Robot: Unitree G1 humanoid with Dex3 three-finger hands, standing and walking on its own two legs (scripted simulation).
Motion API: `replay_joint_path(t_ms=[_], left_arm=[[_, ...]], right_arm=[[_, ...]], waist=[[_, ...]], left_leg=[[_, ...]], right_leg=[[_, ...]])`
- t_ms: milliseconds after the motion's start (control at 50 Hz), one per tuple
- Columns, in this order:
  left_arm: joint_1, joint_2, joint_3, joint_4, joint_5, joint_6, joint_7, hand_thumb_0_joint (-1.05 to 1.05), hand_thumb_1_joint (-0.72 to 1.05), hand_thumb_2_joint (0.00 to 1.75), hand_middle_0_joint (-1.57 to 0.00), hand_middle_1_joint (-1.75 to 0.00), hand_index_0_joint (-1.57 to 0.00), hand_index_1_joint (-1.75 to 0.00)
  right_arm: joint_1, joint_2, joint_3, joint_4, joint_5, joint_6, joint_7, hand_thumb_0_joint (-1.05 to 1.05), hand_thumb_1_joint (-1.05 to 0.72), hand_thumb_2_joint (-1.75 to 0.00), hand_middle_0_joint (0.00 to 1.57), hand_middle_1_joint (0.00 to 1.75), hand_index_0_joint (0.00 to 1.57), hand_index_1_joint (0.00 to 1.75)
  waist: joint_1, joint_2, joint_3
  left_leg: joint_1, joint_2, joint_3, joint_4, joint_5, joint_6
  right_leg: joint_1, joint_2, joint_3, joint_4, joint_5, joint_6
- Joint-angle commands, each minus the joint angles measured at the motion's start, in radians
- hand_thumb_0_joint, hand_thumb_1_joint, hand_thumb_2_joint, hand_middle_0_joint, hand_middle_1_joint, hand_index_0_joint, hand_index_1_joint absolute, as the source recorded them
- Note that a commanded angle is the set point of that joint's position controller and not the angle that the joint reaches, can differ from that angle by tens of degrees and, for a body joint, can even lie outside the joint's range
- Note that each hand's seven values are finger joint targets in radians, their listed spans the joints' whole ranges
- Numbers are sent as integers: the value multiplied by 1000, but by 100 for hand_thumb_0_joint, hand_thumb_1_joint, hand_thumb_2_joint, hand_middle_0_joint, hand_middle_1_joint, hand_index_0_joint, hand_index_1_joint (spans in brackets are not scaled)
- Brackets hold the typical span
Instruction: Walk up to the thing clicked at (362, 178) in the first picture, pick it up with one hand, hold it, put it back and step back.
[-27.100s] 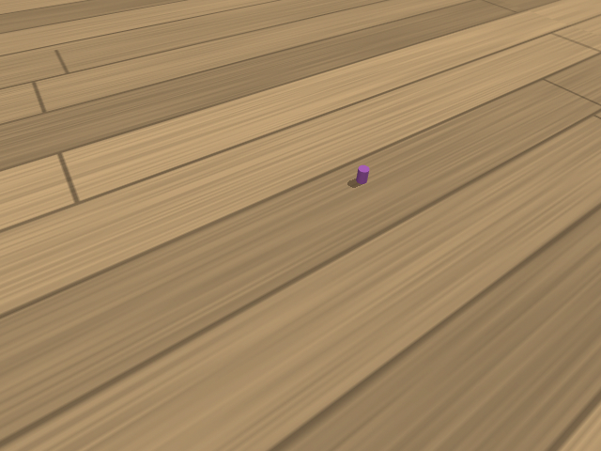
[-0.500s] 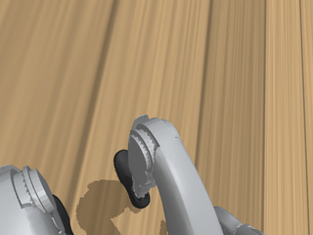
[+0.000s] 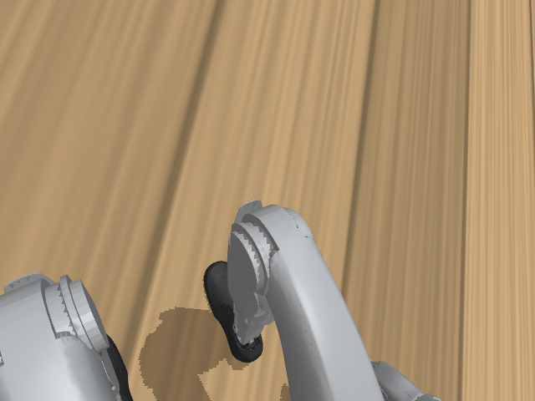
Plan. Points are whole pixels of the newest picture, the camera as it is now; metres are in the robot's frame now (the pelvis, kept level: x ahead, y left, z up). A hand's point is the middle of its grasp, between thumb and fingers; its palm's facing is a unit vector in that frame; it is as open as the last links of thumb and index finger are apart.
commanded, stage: withdraw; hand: left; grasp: from above
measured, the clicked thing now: out of the picture +0.46 +0.30 -0.27
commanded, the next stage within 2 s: home in 0.72 s
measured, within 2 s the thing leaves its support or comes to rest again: neither
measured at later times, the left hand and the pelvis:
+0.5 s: hand out of the picture +0.41 +0.29 -0.07, palm faces -0.53 -0.11 -0.84, open 13.6 cm; pelvis -0.02 -0.01 +0.07, yaw +8 degrees
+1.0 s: hand out of the picture +0.47 +0.32 -0.09, palm faces -0.37 -0.10 -0.92, open 12.8 cm; pelvis +0.00 +0.00 +0.05, yaw +7 degrees
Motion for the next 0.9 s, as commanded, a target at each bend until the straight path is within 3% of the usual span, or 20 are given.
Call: replay_joint_path(t_ms=[0, 40, 80, 100, 120, 140, 200, 280, 360, 380, 440, 480, 520, 660, 720, 760, 780, 800, 820, 880], left_arm=[[-234, 94, -85, -291, -81, 46, 5, 0, -55, 102, -9, -99, -8, -101], [-218, 122, -82, -360, -99, 76, -39, 0, -56, 104, -9, -101, -6, -104], [-218, 144, -57, -476, -131, 108, -86, 0, -56, 104, -9, -102, -7, -104], [-165, 85, -79, -442, -141, 128, -113, 0, -53, 102, -12, -100, -9, -102], [-168, -37, -159, -433, -164, 138, -146, 0, -51, 101, -13, -99, -11, -101], [-170, -62, -169, -439, -171, 146, -171, 0, -50, 101, -14, -99, -11, -101], [-205, -79, -192, -484, -199, 163, -268, 0, -52, 103, -12, -101, -10, -103], [-212, -161, -256, -395, -237, 147, -381, 0, -49, 101, -15, -99, -12, -102], [-236, -108, -250, -361, -201, 90, -439, 0, -47, 100, -14, -100, -13, -101], [-237, -100, -247, -345, -192, 75, -434, 0, -47, 100, -15, -99, -13, -101], [-292, -72, -234, -346, -161, 13, -397, 0, -44, 97, -18, -96, -16, -98], [-326, 0, -205, -337, -117, -22, -357, 0, -44, 96, -19, -94, -17, -97], [-368, 19, -195, -311, -74, -45, -302, 0, -43, 96, -18, -94, -16, -95], [-463, 86, -126, -236, 4, -47, -132, 0, -46, 95, -16, -94, -15, -95], [-455, 88, -95, -312, -13, -15, -99, 0, -43, 92, -18, -92, -18, -92], [-476, 57, -106, -347, -34, 11, -103, 0, -36, 96, -23, -84, -21, -83], [-453, 59, -107, -377, -47, 27, -108, 0, -39, 89, -21, -90, -22, -89], [-447, 81, -93, -383, -59, 43, -115, 0, -32, 97, -24, -82, -21, -81], [-427, 58, -99, -406, -77, 59, -129, 0, -37, 89, -21, -89, -23, -88], [-404, -19, -149, -338, -108, 92, -189, 0, -27, 96, -23, -79, -21, -78]], right_arm=[[158, -267, -155, 28, 40, 11, 11, 0, -91, -91, 20, 30, 20, 30], [175, -271, -186, 46, 72, 35, 7, 0, -91, -91, 20, 30, 20, 30], [193, -272, -224, 28, 102, 64, -2, 0, -91, -91, 20, 30, 20, 30], [203, -268, -238, 30, 111, 81, -5, 0, -91, -91, 20, 30, 20, 30], [207, -241, -234, 39, 122, 101, -5, 0, -91, -91, 20, 30, 20, 30], [219, -241, -242, 38, 128, 118, -13, 0, -91, -91, 20, 30, 20, 30], [225, -228, -271, 22, 152, 162, -46, 0, -91, -91, 20, 30, 20, 30], [199, -204, -263, -9, 163, 195, -102, 0, -91, -91, 20, 30, 20, 30], [192, -189, -246, -24, 163, 211, -164, 0, -91, -91, 20, 30, 20, 30], [179, -183, -242, -29, 160, 213, -177, 0, -91, -91, 20, 30, 20, 30], [163, -165, -222, -27, 149, 212, -201, 0, -90, -91, 20, 30, 20, 30], [151, -160, -214, -29, 144, 209, -210, 0, -91, -91, 20, 30, 20, 30], [157, -156, -204, -24, 135, 209, -213, 0, -90, -90, 20, 30, 20, 30], [203, -192, -206, 10, 100, 173, -211, 0, -91, -90, 20, 30, 20, 30], [216, -206, -228, 21, 97, 164, -202, 0, -91, -90, 20, 30, 20, 30], [232, -207, -235, 28, 91, 155, -189, 0, -89, -89, 20, 30, 20, 30], [234, -209, -246, 27, 98, 160, -187, 0, -91, -90, 20, 30, 20, 30], [243, -216, -256, 28, 105, 164, -187, 0, -89, -89, 20, 30, 20, 30], [258, -217, -264, 26, 110, 168, -185, 0, -90, -90, 20, 30, 20, 30], [285, -203, -264, 59, 115, 175, -175, 0, -89, -89, 20, 30, 20, 30]], waist=[[35, 666, -858], [78, 631, -868], [123, 613, -980], [122, 553, -959], [101, 503, -930], [87, 444, -892], [93, 346, -885], [62, 157, -682], [81, 99, -642], [95, 97, -644], [89, 129, -674], [105, 190, -716], [102, 238, -766], [80, 423, -852], [89, 510, -941], [66, 543, -981], [88, 561, -1033], [85, 556, -1049], [95, 563, -1064], [75, 485, -975]], left_leg=[[626, -2, 115, -325, 347, -16], [574, -8, 135, -348, 312, 0], [594, -12, 151, -375, 343, 6], [607, -10, 150, -391, 356, 6], [566, -12, 154, -412, 309, 15], [555, -15, 148, -428, 287, 19], [538, -22, 142, -471, 251, 30], [400, -40, 155, -500, 122, 46], [369, -57, 194, -493, 106, 45], [365, -59, 198, -485, 100, 41], [353, -63, 207, -464, 85, 42], [375, -64, 208, -461, 71, 38], [397, -60, 212, -444, 105, 36], [567, -49, 187, -438, 179, 15], [655, -47, 164, -464, 224, 6], [703, -39, 159, -457, 255, 4], [734, -38, 156, -475, 283, -1], [740, -35, 157, -472, 296, -1], [756, -34, 154, -487, 319, -4], [697, -32, 161, -480, 298, 5]], right_leg=[[375, 46, -57, -189, 314, -64], [367, 48, -34, -229, 286, -65], [418, 41, -9, -246, 310, -66], [417, 38, -6, -259, 319, -64], [421, 44, -1, -286, 284, -65], [418, 42, 1, -305, 273, -63], [450, 39, 21, -338, 233, -66], [457, 31, 59, -425, 83, -67], [489, 20, 89, -469, 25, -67], [490, 19, 94, -467, 7, -70], [486, 16, 105, -451, -8, -62], [468, 18, 114, -424, -31, -65], [469, 20, 114, -400, 7, -63], [335, 8, 43, -307, 109, -71], [300, -5, 19, -259, 162, -70], [297, -7, 12, -245, 197, -68], [316, -5, 13, -250, 219, -74], [324, -7, 17, -251, 233, -74], [339, -13, 22, -260, 249, -75], [333, -4, 25, -287, 235, -75]])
